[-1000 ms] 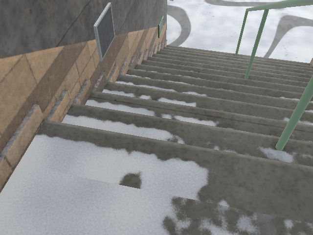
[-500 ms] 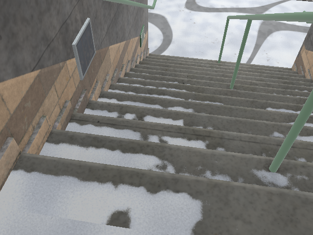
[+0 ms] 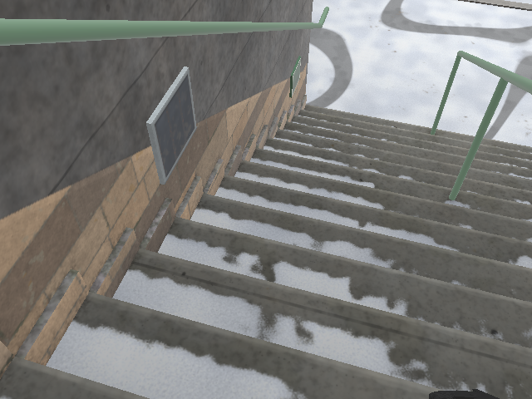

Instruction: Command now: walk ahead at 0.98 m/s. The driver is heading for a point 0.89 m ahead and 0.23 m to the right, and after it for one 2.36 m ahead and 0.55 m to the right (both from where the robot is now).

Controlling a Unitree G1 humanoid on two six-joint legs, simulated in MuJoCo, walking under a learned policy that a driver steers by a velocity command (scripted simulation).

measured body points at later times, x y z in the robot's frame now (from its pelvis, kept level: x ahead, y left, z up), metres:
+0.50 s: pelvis +0.46 -0.02 -0.07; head +0.46 -0.03 +0.38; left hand +0.64 +0.22 -0.18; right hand +0.36 -0.27 -0.22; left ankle +0.29 +0.08 -0.72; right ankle +0.56 -0.10 -0.77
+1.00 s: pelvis +0.86 -0.11 -0.37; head +0.85 -0.13 +0.08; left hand +1.15 +0.00 -0.46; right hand +0.70 -0.30 -0.52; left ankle +0.88 +0.03 -1.06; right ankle +0.89 -0.22 -0.98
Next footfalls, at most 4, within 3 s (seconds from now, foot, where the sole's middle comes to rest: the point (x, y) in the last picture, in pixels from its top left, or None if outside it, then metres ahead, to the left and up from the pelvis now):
0.12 left None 0.32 0.09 -0.77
0.54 right None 0.54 -0.07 -0.93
0.84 left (289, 305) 0.92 0.01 -1.10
1.16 right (384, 307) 1.03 -0.36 -1.26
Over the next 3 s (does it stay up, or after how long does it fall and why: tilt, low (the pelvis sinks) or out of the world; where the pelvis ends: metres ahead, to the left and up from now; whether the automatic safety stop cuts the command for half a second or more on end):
stays up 1.05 -0.29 -0.49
